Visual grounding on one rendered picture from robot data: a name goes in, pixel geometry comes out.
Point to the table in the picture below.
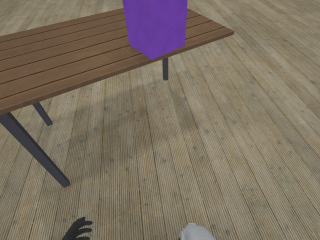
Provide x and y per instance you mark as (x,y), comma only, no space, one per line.
(44,62)

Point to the left robot hand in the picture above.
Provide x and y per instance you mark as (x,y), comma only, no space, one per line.
(74,230)

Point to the carton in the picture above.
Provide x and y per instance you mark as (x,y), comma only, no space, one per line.
(155,27)

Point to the right robot shin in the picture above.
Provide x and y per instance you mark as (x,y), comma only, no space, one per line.
(191,224)

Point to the robot right thigh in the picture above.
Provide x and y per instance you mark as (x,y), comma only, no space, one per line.
(196,232)

